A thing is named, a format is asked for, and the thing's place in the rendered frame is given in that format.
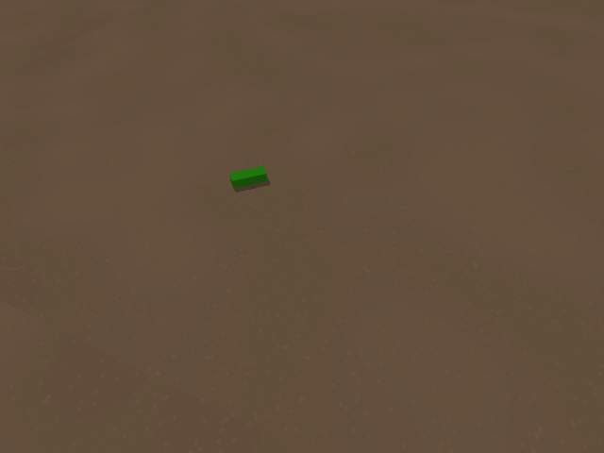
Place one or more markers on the carton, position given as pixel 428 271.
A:
pixel 248 177

